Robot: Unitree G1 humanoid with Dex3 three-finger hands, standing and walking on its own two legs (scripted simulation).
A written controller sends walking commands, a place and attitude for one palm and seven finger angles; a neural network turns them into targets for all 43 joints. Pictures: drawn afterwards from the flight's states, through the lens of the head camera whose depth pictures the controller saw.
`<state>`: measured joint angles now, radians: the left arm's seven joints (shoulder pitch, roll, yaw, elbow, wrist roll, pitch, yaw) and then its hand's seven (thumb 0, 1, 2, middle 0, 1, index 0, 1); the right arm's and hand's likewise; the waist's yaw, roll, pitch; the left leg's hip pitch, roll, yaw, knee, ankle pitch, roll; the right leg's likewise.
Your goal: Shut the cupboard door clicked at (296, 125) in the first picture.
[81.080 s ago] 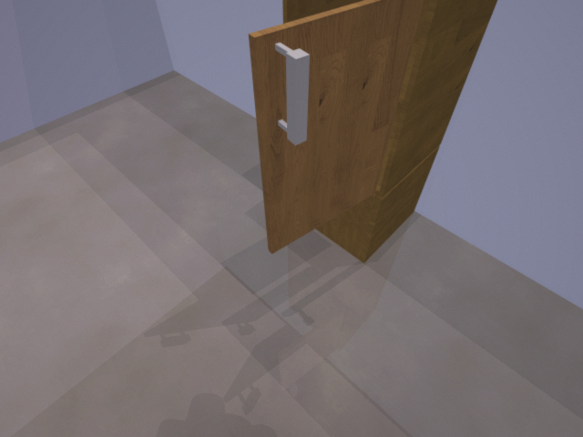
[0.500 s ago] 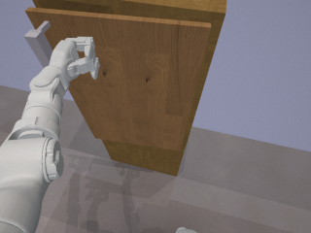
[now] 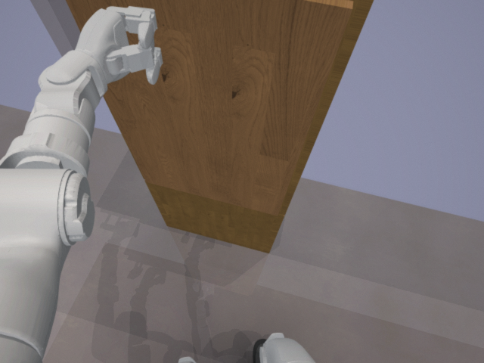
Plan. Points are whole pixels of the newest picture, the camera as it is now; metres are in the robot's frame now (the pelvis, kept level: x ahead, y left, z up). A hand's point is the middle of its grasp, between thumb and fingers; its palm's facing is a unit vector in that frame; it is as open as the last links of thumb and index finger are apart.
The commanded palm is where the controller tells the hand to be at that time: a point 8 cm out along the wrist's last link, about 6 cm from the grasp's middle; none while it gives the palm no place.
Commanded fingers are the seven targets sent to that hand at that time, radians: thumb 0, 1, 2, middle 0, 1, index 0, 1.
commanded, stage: push the door shut along its arc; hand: left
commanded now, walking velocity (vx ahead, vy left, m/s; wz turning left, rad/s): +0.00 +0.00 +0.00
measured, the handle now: (82, 41) +0.58 +0.18 +0.17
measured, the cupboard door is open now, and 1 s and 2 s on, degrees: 0 0 0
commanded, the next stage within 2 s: pull the fist back off the door in 0.04 s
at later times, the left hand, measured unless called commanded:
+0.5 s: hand (168, 56) +0.53 +0.05 +0.18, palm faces -0.01 -1.00 -0.07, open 3.1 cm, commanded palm +0.51 +0.09 +0.18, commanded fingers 0.00 0.90 0.90 -1.30 -1.50 -1.30 -1.50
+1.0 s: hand (170, 77) +0.49 +0.05 +0.18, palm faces -0.04 -1.00 +0.00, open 3.2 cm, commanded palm +0.45 +0.10 +0.18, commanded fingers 0.00 0.90 0.90 -1.30 -1.50 -1.30 -1.50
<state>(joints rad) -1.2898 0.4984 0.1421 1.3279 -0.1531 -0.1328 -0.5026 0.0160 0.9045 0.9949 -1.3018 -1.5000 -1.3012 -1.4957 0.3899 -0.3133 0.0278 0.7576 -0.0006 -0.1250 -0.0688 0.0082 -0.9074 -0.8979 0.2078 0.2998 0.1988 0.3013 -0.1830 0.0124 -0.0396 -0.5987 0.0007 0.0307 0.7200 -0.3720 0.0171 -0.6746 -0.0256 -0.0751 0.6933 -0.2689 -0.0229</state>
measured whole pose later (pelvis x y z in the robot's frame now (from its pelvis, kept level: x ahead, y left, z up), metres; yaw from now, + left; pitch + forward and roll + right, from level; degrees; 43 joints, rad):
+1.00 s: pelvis +0.02 -0.01 +0.02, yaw -3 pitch +8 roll +0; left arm -0.81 0.16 0.21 0.86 -0.10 -0.18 0.04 0.02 0.91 0.91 -1.30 -1.50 -1.30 -1.50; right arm 0.37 -0.26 -0.01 0.68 0.02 -0.08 0.00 0.01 -0.91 -0.90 0.20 0.30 0.19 0.30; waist -0.08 0.05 -0.07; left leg -0.36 0.02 0.08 0.57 -0.35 0.01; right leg -0.48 0.01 -0.02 0.59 -0.25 -0.03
